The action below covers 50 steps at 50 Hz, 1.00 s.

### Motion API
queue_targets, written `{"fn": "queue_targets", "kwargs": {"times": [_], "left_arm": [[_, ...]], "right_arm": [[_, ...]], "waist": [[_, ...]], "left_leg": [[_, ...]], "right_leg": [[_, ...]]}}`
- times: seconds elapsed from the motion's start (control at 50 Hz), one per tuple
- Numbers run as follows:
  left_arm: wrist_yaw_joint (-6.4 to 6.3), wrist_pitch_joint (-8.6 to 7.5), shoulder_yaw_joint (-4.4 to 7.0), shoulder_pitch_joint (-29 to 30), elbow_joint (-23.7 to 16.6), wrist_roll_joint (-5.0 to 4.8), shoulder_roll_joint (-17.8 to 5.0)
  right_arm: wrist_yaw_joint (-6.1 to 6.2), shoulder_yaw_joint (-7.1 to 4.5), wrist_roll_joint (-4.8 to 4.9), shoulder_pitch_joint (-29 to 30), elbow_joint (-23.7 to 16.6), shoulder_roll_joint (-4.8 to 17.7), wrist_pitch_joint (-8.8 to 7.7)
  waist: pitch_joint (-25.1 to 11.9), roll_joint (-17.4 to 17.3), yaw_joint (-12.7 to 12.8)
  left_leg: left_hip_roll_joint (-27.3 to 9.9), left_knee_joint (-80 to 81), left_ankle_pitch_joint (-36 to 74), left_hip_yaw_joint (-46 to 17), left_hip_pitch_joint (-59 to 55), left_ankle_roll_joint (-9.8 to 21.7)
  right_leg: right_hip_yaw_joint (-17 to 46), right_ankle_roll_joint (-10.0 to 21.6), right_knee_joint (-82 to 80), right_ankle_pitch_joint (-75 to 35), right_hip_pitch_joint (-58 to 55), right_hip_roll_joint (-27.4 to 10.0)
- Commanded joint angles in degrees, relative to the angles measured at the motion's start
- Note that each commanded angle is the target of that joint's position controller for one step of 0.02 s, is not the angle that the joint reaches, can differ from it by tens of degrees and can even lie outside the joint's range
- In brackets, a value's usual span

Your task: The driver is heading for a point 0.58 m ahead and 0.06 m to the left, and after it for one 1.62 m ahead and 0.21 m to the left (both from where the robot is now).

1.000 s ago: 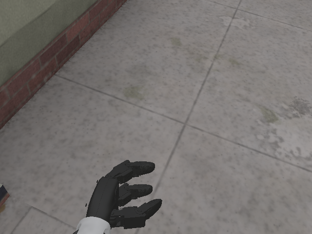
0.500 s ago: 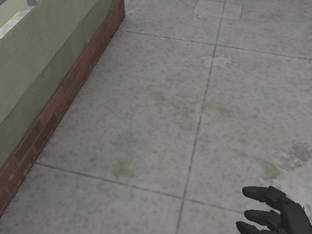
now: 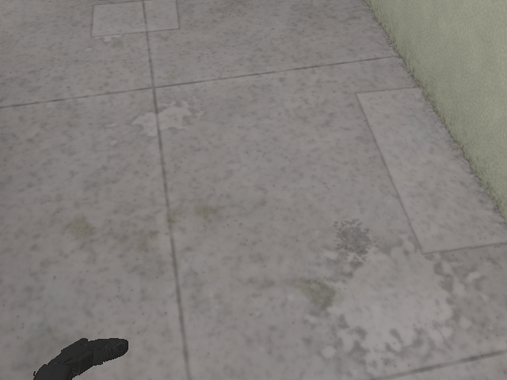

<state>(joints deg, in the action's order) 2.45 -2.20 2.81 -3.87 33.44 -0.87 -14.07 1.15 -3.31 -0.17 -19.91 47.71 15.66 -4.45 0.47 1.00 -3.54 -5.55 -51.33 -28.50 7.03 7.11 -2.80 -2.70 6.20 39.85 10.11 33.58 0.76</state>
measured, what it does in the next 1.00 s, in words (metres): walks ahead: left foot, then right foot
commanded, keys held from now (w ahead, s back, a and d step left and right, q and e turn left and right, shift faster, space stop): w+e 0.20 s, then w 0.38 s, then w+q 0.42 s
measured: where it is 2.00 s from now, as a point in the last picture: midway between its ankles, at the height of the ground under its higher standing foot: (219, 192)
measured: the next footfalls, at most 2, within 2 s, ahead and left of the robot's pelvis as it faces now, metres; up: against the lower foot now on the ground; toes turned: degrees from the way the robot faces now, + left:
left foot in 0.42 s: +0.42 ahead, +0.12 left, +0.00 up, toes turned -13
right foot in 0.90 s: +0.61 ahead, -0.17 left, +0.00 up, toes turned -4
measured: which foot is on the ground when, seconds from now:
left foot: up 0.00-0.40, down 0.42-0.90, up 0.92-1.00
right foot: down 0.00-0.42, up 0.44-0.88, down 0.90-1.00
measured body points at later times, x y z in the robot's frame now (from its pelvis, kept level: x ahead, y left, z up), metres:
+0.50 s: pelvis +0.29 +0.03 +0.02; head +0.31 +0.04 +0.47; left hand +0.41 +0.29 -0.10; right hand +0.43 -0.25 -0.06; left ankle +0.39 +0.12 -0.71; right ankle +0.13 -0.08 -0.64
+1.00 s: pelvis +0.53 -0.05 +0.03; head +0.55 -0.06 +0.48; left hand +0.75 +0.18 -0.04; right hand +0.56 -0.33 -0.10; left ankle +0.44 +0.10 -0.62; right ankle +0.57 -0.16 -0.71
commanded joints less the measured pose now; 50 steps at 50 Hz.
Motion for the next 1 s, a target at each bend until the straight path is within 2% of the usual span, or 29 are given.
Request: {"fn": "queue_targets", "kwargs": {"times": [0.02, 0.04, 0.06, 0.1, 0.16, 0.2, 0.24, 0.3, 0.32, 0.38, 0.42, 0.44, 0.46, 0.48, 0.5, 0.52, 0.56, 0.58, 0.64, 0.7, 0.8, 0.84, 0.88, 0.9, 0.92, 0.94, 0.96, 0.98, 1.0], "left_arm": [[-1.69, -0.89, 4.63, -22.23, 0.65, 0.46, -12.58], [-1.94, -1.21, 3.93, -18.15, 0.08, 0.26, -9.70], [-1.96, -1.24, 3.33, -13.70, -0.67, -0.15, -8.06], [-1.69, -1.59, 2.72, -9.29, -1.20, 0.77, -6.72], [-2.55, -1.75, 3.23, -9.33, 0.20, 0.50, -7.82], [-3.46, -1.07, 3.76, -10.59, 1.38, -0.02, -9.22], [-3.63, -0.79, 3.59, -12.31, 2.59, -0.50, -8.52], [-2.93, -1.22, 3.69, -16.13, 4.27, -0.68, -8.80], [-2.90, -1.25, 3.67, -16.68, 4.86, -0.94, -8.60], [-3.19, -1.24, 3.83, -16.70, 5.03, -0.35, -8.75], [-3.10, -1.24, 3.02, -16.14, 4.31, 0.01, -6.21], [-2.88, -1.55, 1.96, -19.83, 3.18, 0.71, -3.42], [-2.90, -2.25, 1.34, -25.32, 3.33, -0.65, -1.84], [-3.01, -2.50, 2.33, -22.11, 3.78, -1.31, -6.76], [-3.02, -2.49, 2.60, -14.85, 2.17, -1.22, -8.27], [-3.16, -2.43, 2.29, -11.27, 1.25, -0.23, -7.27], [-2.86, -2.52, 2.22, -10.52, 0.47, 0.96, -5.17], [-2.71, -2.41, 2.09, -11.20, 0.83, 0.82, -4.30], [-2.91, -2.45, 1.50, -7.70, -0.17, 1.38, -2.99], [-2.35, -2.95, 0.45, -1.92, -0.86, 1.09, -0.86], [-1.19, -3.97, 0.98, 5.11, -2.30, -0.06, -2.94], [-1.10, -4.52, 1.74, 3.39, -2.14, -0.07, -4.37], [-1.86, -4.79, 3.40, -6.30, 0.05, 0.73, -7.23], [-2.60, -4.69, 4.59, -16.80, 1.13, 1.60, -11.50], [-2.42, -4.02, 5.14, -19.90, 2.36, 1.97, -14.98], [-2.45, -3.90, 4.28, -19.71, 2.53, 1.29, -10.31], [-2.64, -3.90, 3.33, -17.09, 2.41, 0.87, -7.39], [-2.55, -3.83, 2.68, -13.76, 2.45, 1.12, -5.90], [-2.30, -3.81, 2.25, -11.21, 2.84, 1.32, -4.41]], "right_arm": [[-1.16, -0.47, 1.92, 5.02, -9.81, 6.78, -4.72], [-0.83, 0.07, 1.69, 7.04, -10.70, 5.94, -5.09], [-0.50, 0.17, 0.04, 8.68, -11.00, 5.73, -4.86], [-0.48, -0.58, -1.05, 6.94, -10.94, 6.02, -3.00], [-0.45, 0.03, -1.45, 9.32, -11.24, 3.85, -1.67], [-0.72, 0.88, -1.52, 14.01, -11.90, 2.06, -1.82], [-1.21, 1.55, -1.06, 17.83, -11.64, 0.96, -2.11], [-1.61, 1.12, 0.55, 21.87, -11.87, 2.72, -2.46], [-1.89, 0.89, 0.46, 22.54, -12.23, 3.42, -2.62], [-2.66, -0.48, 0.66, 20.05, -11.64, 5.63, -2.88], [-2.44, -1.96, -0.43, 9.97, -9.27, 7.94, -3.20], [-2.48, -2.96, -1.58, 1.76, -8.65, 12.18, -3.20], [-3.06, -3.84, -0.93, -3.38, -6.27, 14.25, -2.34], [-2.95, -2.64, 0.63, -2.83, -6.77, 9.23, -2.01], [-2.53, -1.89, 0.68, 0.71, -7.45, 7.00, -1.48], [-2.44, -1.33, -0.05, 3.35, -7.91, 6.12, -1.12], [-2.21, -0.58, -0.69, 5.61, -7.61, 3.85, -1.31], [-2.16, -0.37, -0.59, 5.38, -7.13, 3.25, -1.45], [-1.77, -0.88, 0.36, 3.20, -5.42, 5.25, -1.46], [-1.05, -1.53, 1.16, 2.04, -4.34, 7.21, -0.72], [-0.83, -1.95, 2.06, -2.37, -2.85, 8.09, 0.31], [-0.53, -2.30, 2.14, -1.76, -3.06, 8.59, 0.80], [-0.48, -1.78, 1.66, -0.53, -4.04, 6.35, 0.80], [-0.55, -0.58, 0.44, 0.54, -5.85, 2.64, 0.47], [-0.54, 0.40, 1.47, -6.36, -7.53, -0.07, -0.57], [-0.43, -0.88, 2.36, -5.49, -6.22, 4.89, -0.65], [-0.51, -1.58, 2.22, -0.67, -7.08, 6.90, -0.35], [-0.49, -1.61, 1.73, 1.93, -7.44, 6.08, 0.05], [-0.59, -1.76, 1.28, 3.37, -8.10, 5.39, 0.45]], "waist": [[-22.16, 8.74, 11.81], [-16.16, 5.29, 9.96], [-12.32, -0.41, 7.24], [-8.04, -0.72, 2.51], [-3.89, -1.16, 1.28], [-2.51, 0.15, 2.39], [-2.26, 3.07, 4.54], [-2.20, 4.75, 7.25], [-1.98, 4.88, 7.36], [-1.97, 6.17, 5.81], [-6.73, 5.31, 0.77], [-15.06, -4.38, -0.08], [-19.17, -23.49, 0.52], [-14.73, -16.07, -0.90], [-8.32, -9.29, -1.60], [-5.13, -5.48, -0.47], [-2.79, -6.11, 2.41], [-3.04, -7.07, 2.96], [-2.48, -6.56, 2.98], [-1.87, -6.48, 1.61], [-0.66, -6.94, -0.54], [-1.38, -7.32, 1.49], [-6.62, -6.19, 6.54], [-14.87, 1.32, 11.00], [-20.16, 19.12, 7.92], [-16.73, 13.53, 8.99], [-10.16, 8.47, 9.22], [-6.84, 4.87, 7.71], [-3.86, 4.61, 6.30]], "left_leg": [[4.17, -35.22, 2.20, -13.34, 45.29, 1.60], [1.72, -31.18, 6.96, -12.62, 45.67, 2.09], [0.06, -26.93, 9.59, -12.80, 42.53, 2.07], [-1.86, -20.69, 10.88, -13.38, 34.67, 1.56], [-1.10, -10.55, 13.31, -11.66, 31.63, -0.25], [0.57, -1.35, 21.62, -10.45, 28.74, -0.88], [2.30, 8.91, 29.78, -9.58, 24.72, -0.82], [3.09, 15.69, 33.51, -9.93, 22.00, -0.20], [2.85, 17.66, 32.31, -10.76, 22.10, 0.59], [3.62, 21.11, 26.89, -9.95, 18.66, 3.81], [3.23, 22.60, 25.12, -10.04, 5.39, 7.57], [-7.95, 21.49, 25.99, -22.99, -11.36, 13.69], [-16.73, 32.24, 10.84, -49.02, -23.28, 21.78], [-16.90, 35.13, 0.52, -52.18, -21.56, 20.52], [-14.84, 35.05, 3.06, -43.24, -14.81, 18.21], [-12.43, 35.39, 9.72, -36.55, -8.06, 17.22], [-8.54, 37.08, 18.57, -29.40, -0.63, 16.04], [-7.27, 37.80, 21.59, -26.95, 0.36, 15.91], [-5.96, 39.00, 32.23, -22.86, 1.66, 16.73], [-3.84, 39.28, 31.65, -18.87, 4.78, 15.56], [-5.23, 36.33, 25.44, -22.30, 3.95, 14.79], [-5.49, 33.03, 23.65, -24.49, 3.63, 13.31], [-0.89, 22.21, 28.12, -22.41, 8.10, 10.23], [3.50, 4.41, 17.76, -17.23, 17.11, 7.57], [8.44, -12.51, -4.51, -12.55, 35.00, 4.99], [5.22, -20.93, -2.90, -15.36, 41.06, 4.43], [3.24, -22.93, 2.72, -14.97, 42.70, 4.39], [1.48, -22.16, 7.10, -13.97, 40.64, 4.18], [0.37, -20.14, 9.80, -14.02, 39.39, 3.96]], "right_leg": [[44.30, 17.19, -20.88, 1.95, -56.94, -18.88], [36.85, 14.92, -20.12, -1.74, -48.75, -16.73], [32.79, 13.62, -21.27, -6.42, -39.40, -15.17], [27.67, 13.14, -24.35, -11.39, -26.35, -12.83], [21.95, 12.35, -26.63, -14.31, -17.05, -10.41], [17.69, 10.14, -26.85, -11.65, -13.43, -7.43], [14.73, 8.40, -26.45, -8.07, -13.08, -5.29], [17.29, 7.31, -24.94, -3.24, -17.23, -7.75], [18.41, 6.88, -23.34, -2.04, -19.59, -8.62], [21.69, 4.52, -17.99, -4.50, -24.17, -10.61], [18.60, 1.52, -4.78, -16.58, -22.99, -5.70], [13.47, -1.57, 13.43, -6.16, -11.58, -0.42], [9.79, -4.85, 30.16, 19.96, 5.81, 5.47], [13.62, -4.82, 37.39, 20.12, 12.78, 2.62], [11.84, -4.49, 38.21, 14.76, 14.50, 0.01], [9.96, -4.32, 36.09, 10.49, 12.73, -2.25], [8.85, -4.26, 29.67, 6.50, 8.66, -5.34], [7.98, -4.46, 27.64, 5.97, 7.27, -5.44], [5.72, -5.81, 17.71, 3.84, 7.34, -5.43], [4.59, -7.01, 3.99, -4.36, 1.69, -3.80], [4.92, -7.22, -7.70, -8.23, -4.94, -1.20], [4.91, -6.00, -11.70, -6.83, -10.43, -0.71], [5.72, -3.12, -13.65, -5.35, -26.35, -2.63], [16.39, 0.59, -13.00, -5.23, -41.58, -14.05], [39.66, 9.23, -18.62, 3.51, -54.08, -25.99], [43.43, 9.86, -21.48, 12.87, -51.14, -25.33], [34.68, 7.78, -22.02, 11.59, -44.92, -23.19], [28.07, 6.31, -23.44, 6.34, -38.39, -20.41], [23.28, 5.69, -25.29, 2.09, -33.36, -18.34]]}}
